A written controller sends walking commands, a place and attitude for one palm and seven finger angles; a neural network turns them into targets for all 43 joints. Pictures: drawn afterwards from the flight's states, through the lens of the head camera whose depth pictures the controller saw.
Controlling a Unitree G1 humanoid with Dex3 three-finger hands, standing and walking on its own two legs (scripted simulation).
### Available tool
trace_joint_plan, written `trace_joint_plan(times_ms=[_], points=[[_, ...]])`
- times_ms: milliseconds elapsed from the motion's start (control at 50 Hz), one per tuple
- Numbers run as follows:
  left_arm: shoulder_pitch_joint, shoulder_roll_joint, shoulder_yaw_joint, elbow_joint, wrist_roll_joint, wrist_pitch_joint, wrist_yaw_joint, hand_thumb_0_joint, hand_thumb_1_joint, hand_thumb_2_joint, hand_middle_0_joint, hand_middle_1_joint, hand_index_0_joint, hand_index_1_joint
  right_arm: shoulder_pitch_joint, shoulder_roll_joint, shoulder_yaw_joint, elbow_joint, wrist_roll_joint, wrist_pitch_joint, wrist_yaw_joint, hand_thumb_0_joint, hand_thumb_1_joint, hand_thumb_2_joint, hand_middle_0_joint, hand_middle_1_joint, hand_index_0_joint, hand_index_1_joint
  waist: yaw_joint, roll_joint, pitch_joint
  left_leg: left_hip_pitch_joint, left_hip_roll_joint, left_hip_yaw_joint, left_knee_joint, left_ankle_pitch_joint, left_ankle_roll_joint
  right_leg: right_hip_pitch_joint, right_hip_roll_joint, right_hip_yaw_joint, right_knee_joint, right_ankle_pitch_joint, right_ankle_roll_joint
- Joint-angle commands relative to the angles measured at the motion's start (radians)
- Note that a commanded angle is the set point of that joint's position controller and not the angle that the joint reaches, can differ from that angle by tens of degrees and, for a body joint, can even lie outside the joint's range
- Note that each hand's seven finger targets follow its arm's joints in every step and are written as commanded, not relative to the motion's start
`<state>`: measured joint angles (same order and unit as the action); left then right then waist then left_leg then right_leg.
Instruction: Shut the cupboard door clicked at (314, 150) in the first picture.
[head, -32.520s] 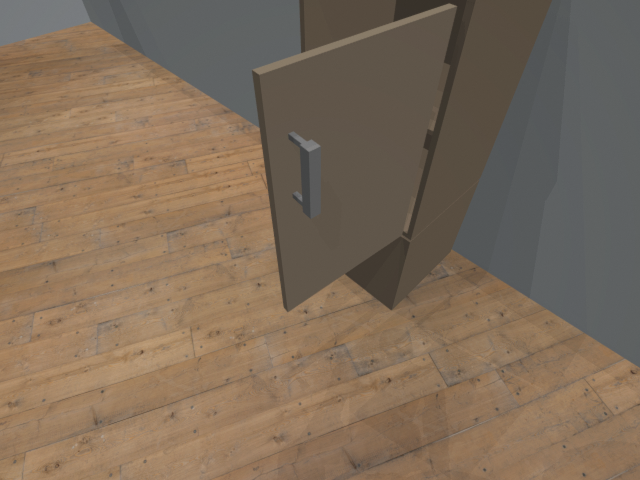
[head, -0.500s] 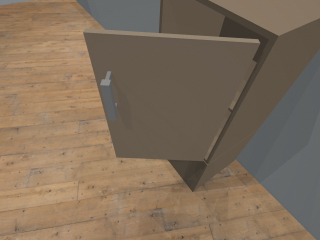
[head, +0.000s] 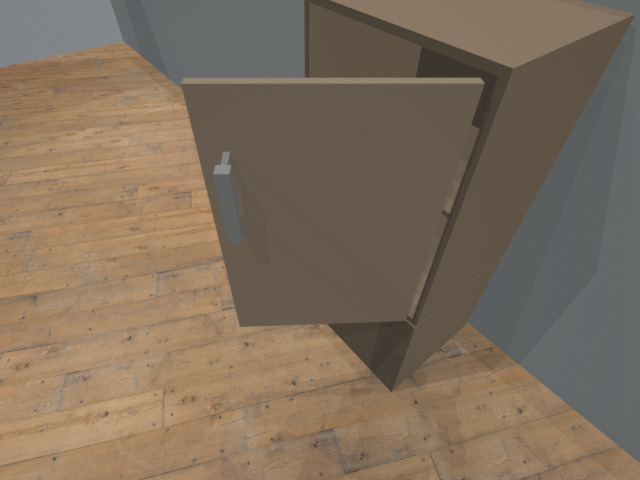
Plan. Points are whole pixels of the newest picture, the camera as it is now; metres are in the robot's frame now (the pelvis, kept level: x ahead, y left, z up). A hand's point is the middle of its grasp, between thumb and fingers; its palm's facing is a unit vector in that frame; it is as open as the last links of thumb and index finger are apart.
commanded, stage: come to a stop and stand still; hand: left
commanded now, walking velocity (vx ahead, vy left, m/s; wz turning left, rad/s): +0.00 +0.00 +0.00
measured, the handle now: (231, 198) +0.49 +0.17 +0.08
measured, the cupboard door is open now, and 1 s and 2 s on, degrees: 54 54 54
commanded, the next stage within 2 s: look again from close up in 1.04 s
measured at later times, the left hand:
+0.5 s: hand out of the picture -0.12 +0.22 -0.18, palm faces +0.12 -0.97 -0.20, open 7.4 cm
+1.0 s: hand out of the picture -0.05 +0.25 -0.17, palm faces +0.02 -0.99 -0.17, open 7.4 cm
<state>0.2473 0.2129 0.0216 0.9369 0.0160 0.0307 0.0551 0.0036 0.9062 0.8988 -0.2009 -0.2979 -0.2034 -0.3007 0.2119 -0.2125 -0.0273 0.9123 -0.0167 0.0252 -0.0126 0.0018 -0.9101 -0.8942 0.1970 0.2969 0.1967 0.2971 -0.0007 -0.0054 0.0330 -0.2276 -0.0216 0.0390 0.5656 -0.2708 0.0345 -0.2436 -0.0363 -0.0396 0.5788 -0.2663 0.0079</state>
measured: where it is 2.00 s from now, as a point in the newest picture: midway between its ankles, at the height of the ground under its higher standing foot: outside the picture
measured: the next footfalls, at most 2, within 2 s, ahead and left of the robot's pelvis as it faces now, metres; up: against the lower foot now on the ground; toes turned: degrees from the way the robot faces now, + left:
left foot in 0.70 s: -0.10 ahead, +0.13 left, +0.00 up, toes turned +3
right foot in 0.94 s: -0.08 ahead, -0.04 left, +0.00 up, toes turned +2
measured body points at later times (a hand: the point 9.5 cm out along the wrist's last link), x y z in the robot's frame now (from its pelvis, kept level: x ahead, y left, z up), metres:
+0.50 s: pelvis -0.07 +0.04 -0.01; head -0.09 +0.05 +0.44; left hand -0.12 +0.27 -0.16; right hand -0.02 -0.20 -0.15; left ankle +0.02 +0.10 -0.73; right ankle +0.02 -0.11 -0.72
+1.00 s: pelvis -0.12 +0.08 +0.00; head -0.13 +0.10 +0.45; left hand -0.05 +0.31 -0.15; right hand -0.15 -0.13 -0.15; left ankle -0.14 +0.13 -0.73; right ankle -0.12 -0.05 -0.73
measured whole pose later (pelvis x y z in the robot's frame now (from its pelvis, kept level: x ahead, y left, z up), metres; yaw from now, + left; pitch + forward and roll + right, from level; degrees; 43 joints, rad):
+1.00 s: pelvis -0.12 +0.08 +0.00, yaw +0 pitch -2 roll -1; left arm 0.24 0.18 0.03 0.95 0.01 0.01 0.03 0.00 0.91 0.90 -0.20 -0.30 -0.20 -0.30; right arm 0.37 -0.10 0.01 1.04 -0.03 -0.01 -0.03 0.00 -0.91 -0.89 0.20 0.30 0.20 0.30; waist -0.02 -0.04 0.01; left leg -0.20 -0.05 0.08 0.54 -0.33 0.10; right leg -0.22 0.04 0.03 0.52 -0.26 -0.02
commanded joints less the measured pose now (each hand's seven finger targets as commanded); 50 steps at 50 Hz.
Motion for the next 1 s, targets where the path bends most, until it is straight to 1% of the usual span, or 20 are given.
trace_joint_plan(times_ms=[0,220,400,460,480,520,560,580,600,640,660,680,700,720,740,760,800,880,920,980], points=[[0.014,0.116,0.016,-0.081,0.009,-0.012,-0.011,0.000,0.900,0.900,-0.200,-0.300,-0.200,-0.300,-0.005,-0.116,-0.015,-0.079,-0.008,-0.022,0.005,0.000,-0.900,-0.900,0.200,0.300,0.200,0.300,0.000,0.124,0.127,-0.219,0.115,-0.186,-0.262,-0.225,0.023,-0.032,-0.021,0.071,-0.126,-0.131,-0.035],[0.123,0.085,0.023,-0.086,0.012,-0.013,-0.021,0.000,0.900,0.900,-0.200,-0.300,-0.200,-0.300,0.030,-0.127,-0.026,-0.068,-0.010,-0.013,0.005,0.000,-0.900,-0.900,0.200,0.300,0.200,0.300,0.017,0.005,0.030,-0.265,0.116,-0.212,-0.283,-0.365,0.035,0.006,-0.002,0.075,-0.093,-0.185,-0.031],[0.298,0.024,0.025,-0.011,0.014,0.000,-0.022,0.000,0.900,0.900,-0.200,-0.300,-0.200,-0.300,-0.022,-0.130,-0.035,-0.048,-0.004,0.001,0.003,0.000,-0.900,-0.900,0.200,0.300,0.200,0.300,0.062,0.118,0.012,-0.388,0.165,-0.247,-0.341,-0.436,0.070,0.127,0.055,0.024,0.096,-0.094,-0.028],[0.361,0.027,0.028,0.014,0.018,0.000,-0.018,0.000,0.900,0.900,-0.200,-0.300,-0.200,-0.300,-0.035,-0.115,-0.039,-0.049,-0.004,0.013,0.005,0.000,-0.900,-0.900,0.200,0.300,0.200,0.300,0.073,0.025,0.038,-0.390,0.104,-0.198,-0.256,-0.434,0.043,0.099,0.036,0.081,-0.007,-0.167,-0.051],[0.342,0.042,0.028,0.009,0.021,-0.003,-0.016,0.000,0.900,0.900,-0.200,-0.300,-0.200,-0.300,-0.026,-0.100,-0.039,-0.050,-0.001,0.020,0.006,0.000,-0.900,-0.900,0.200,0.300,0.200,0.300,0.057,-0.059,0.078,-0.358,0.041,-0.152,-0.173,-0.430,0.014,-0.016,-0.006,0.181,-0.122,-0.307,-0.074],[0.178,0.113,0.047,-0.045,0.021,-0.005,-0.008,0.000,0.900,0.900,-0.200,-0.300,-0.200,-0.300,0.090,-0.055,-0.055,-0.027,0.001,0.052,0.004,0.000,-0.900,-0.900,0.200,0.300,0.200,0.300,-0.042,-0.292,0.073,-0.019,-0.084,-0.003,0.356,-0.164,-0.041,-0.477,-0.241,0.479,-0.509,-0.675,-0.162],[-0.124,0.150,0.070,-0.125,0.024,-0.009,0.008,0.000,0.900,0.900,-0.200,-0.300,-0.200,-0.300,0.285,-0.076,-0.080,0.037,-0.002,0.054,0.000,0.000,-0.900,-0.900,0.200,0.300,0.200,0.300,-0.191,-0.291,0.026,0.189,-0.040,-0.086,0.756,-0.110,-0.022,-0.713,-0.257,0.430,-0.476,-0.411,-0.170],[-0.186,0.150,0.074,-0.141,0.026,-0.013,0.009,0.000,0.900,0.900,-0.200,-0.300,-0.200,-0.300,0.361,-0.060,-0.075,0.059,-0.003,0.045,0.003,0.000,-0.900,-0.900,0.200,0.300,0.200,0.300,-0.219,-0.247,0.006,0.218,-0.015,-0.067,0.706,-0.131,-0.017,-0.681,-0.211,0.294,-0.396,-0.281,-0.134],[-0.151,0.131,0.071,-0.137,0.030,-0.016,0.010,0.000,0.900,0.900,-0.200,-0.300,-0.200,-0.300,0.389,-0.030,-0.060,0.063,0.002,0.024,0.007,0.000,-0.900,-0.900,0.200,0.300,0.200,0.300,-0.206,-0.196,0.019,0.184,0.012,-0.056,0.453,-0.189,-0.007,-0.574,-0.173,0.238,-0.294,-0.203,-0.098],[0.077,0.079,0.057,-0.075,0.015,-0.006,0.013,0.000,0.900,0.900,-0.200,-0.300,-0.200,-0.300,0.271,0.006,-0.030,0.052,0.006,-0.011,0.006,0.000,-0.900,-0.900,0.200,0.300,0.200,0.300,-0.062,0.048,0.114,0.007,-0.006,-0.036,-0.218,-0.169,-0.014,-0.323,-0.047,0.190,0.043,-0.253,-0.070],[0.160,0.027,0.048,-0.056,0.007,-0.005,0.008,0.000,0.900,0.900,-0.200,-0.300,-0.200,-0.300,0.207,-0.016,-0.025,0.029,0.006,-0.030,-0.001,0.000,-0.900,-0.900,0.200,0.300,0.200,0.300,-0.015,0.219,0.161,-0.072,0.059,-0.129,-0.336,-0.104,-0.012,-0.289,0.026,0.132,0.218,-0.210,-0.052],[0.194,0.003,0.044,-0.046,0.003,-0.007,0.004,0.000,0.900,0.900,-0.200,-0.300,-0.200,-0.300,0.168,-0.039,-0.024,0.000,0.000,-0.041,-0.015,0.000,-0.900,-0.900,0.200,0.300,0.200,0.300,0.008,0.301,0.160,-0.107,0.218,-0.315,-0.329,0.116,0.043,-0.328,0.066,0.118,0.373,-0.193,-0.019],[0.191,0.018,0.050,-0.053,-0.005,-0.010,-0.001,0.000,0.900,0.900,-0.200,-0.300,-0.200,-0.300,0.094,-0.054,-0.023,-0.036,-0.008,-0.037,-0.029,0.000,-0.900,-0.900,0.200,0.300,0.200,0.300,0.042,0.173,0.105,-0.196,0.278,-0.293,-0.310,0.190,0.128,-0.232,0.034,0.135,0.433,-0.149,-0.019],[0.177,0.059,0.062,-0.043,-0.001,-0.008,-0.007,0.000,0.900,0.900,-0.200,-0.300,-0.200,-0.300,0.035,-0.074,-0.027,-0.044,-0.022,-0.049,-0.040,0.000,-0.900,-0.900,0.200,0.300,0.200,0.300,0.063,0.125,0.015,-0.136,0.224,-0.257,-0.268,0.336,0.117,-0.184,0.066,0.101,0.480,-0.134,0.001],[0.102,0.046,0.053,-0.036,0.001,-0.005,-0.003,0.000,0.900,0.900,-0.200,-0.300,-0.200,-0.300,0.025,-0.087,-0.026,-0.028,-0.012,-0.061,-0.042,0.000,-0.900,-0.900,0.200,0.300,0.200,0.300,0.040,0.225,0.051,-0.163,0.271,-0.392,-0.274,0.263,0.133,-0.205,0.018,0.166,0.450,-0.110,-0.012],[0.080,0.062,0.050,-0.043,0.002,-0.004,-0.001,0.000,0.900,0.900,-0.200,-0.300,-0.200,-0.300,0.015,-0.060,-0.017,-0.023,-0.014,-0.058,-0.040,0.000,-0.900,-0.900,0.200,0.300,0.200,0.300,0.048,0.124,0.101,-0.214,0.282,-0.398,-0.294,0.162,0.154,-0.191,0.002,0.180,0.429,-0.092,-0.021],[0.082,0.000,0.025,-0.032,0.001,-0.008,-0.014,0.000,0.900,0.900,-0.200,-0.300,-0.200,-0.300,0.050,-0.052,-0.007,0.003,-0.018,-0.058,-0.034,0.000,-0.900,-0.900,0.200,0.300,0.200,0.300,0.037,0.004,0.118,-0.155,0.258,-0.315,-0.275,0.138,0.165,-0.128,0.007,0.118,0.239,-0.136,-0.025],[0.074,-0.009,0.015,-0.014,0.003,-0.028,-0.026,0.000,0.900,0.900,-0.200,-0.300,-0.200,-0.300,0.168,-0.044,-0.002,0.066,-0.009,-0.049,-0.036,0.000,-0.900,-0.900,0.200,0.300,0.200,0.300,0.013,0.036,0.078,-0.058,0.212,-0.276,-0.239,0.011,0.108,0.010,0.041,0.082,-0.101,-0.049,-0.047],[0.087,0.006,0.014,-0.009,0.001,-0.036,-0.023,0.000,0.900,0.900,-0.200,-0.300,-0.200,-0.300,0.182,-0.025,0.003,0.071,-0.003,-0.056,-0.031,0.000,-0.900,-0.900,0.200,0.300,0.200,0.300,0.011,0.011,0.068,-0.118,0.167,-0.230,-0.230,-0.075,0.072,0.093,-0.005,0.155,-0.134,0.007,-0.085],[0.075,0.014,0.009,-0.006,-0.001,-0.043,-0.022,0.000,0.900,0.900,-0.200,-0.300,-0.200,-0.300,0.185,-0.034,0.003,0.082,-0.001,-0.066,-0.027,0.000,-0.900,-0.900,0.200,0.300,0.200,0.300,0.001,-0.009,0.002,-0.044,0.172,-0.213,-0.240,0.028,0.060,0.087,0.001,0.123,-0.095,0.074,-0.085]])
